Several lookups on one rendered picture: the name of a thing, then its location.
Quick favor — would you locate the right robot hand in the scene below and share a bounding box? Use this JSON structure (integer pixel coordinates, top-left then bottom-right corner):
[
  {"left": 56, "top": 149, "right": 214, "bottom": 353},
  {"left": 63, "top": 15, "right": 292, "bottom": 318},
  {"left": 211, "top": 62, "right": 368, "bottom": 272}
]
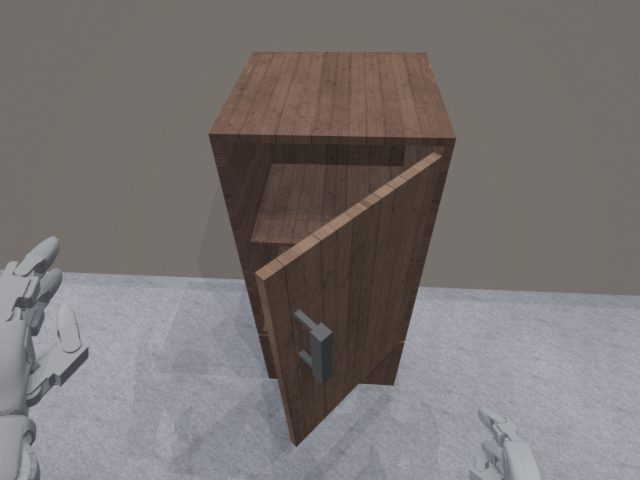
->
[{"left": 469, "top": 407, "right": 545, "bottom": 480}]

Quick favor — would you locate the cupboard door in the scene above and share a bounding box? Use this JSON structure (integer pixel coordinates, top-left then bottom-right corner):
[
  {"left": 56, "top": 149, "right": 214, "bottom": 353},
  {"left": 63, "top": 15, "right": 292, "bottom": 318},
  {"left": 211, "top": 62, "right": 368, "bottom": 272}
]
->
[{"left": 255, "top": 152, "right": 442, "bottom": 447}]

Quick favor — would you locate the handle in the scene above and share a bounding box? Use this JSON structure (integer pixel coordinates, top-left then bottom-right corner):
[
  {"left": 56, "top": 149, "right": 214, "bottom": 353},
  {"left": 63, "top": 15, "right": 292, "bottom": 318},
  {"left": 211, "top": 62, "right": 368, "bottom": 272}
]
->
[{"left": 294, "top": 309, "right": 333, "bottom": 385}]

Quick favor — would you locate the robot left forearm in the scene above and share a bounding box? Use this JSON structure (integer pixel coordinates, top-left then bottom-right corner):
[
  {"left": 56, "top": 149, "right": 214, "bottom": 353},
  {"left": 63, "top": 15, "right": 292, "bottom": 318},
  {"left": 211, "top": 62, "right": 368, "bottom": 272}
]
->
[{"left": 0, "top": 415, "right": 40, "bottom": 480}]

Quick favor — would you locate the left robot hand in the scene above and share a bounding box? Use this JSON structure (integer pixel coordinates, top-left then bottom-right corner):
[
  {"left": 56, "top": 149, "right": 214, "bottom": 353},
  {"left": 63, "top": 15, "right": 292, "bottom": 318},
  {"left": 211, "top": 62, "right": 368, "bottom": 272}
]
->
[{"left": 0, "top": 236, "right": 89, "bottom": 417}]

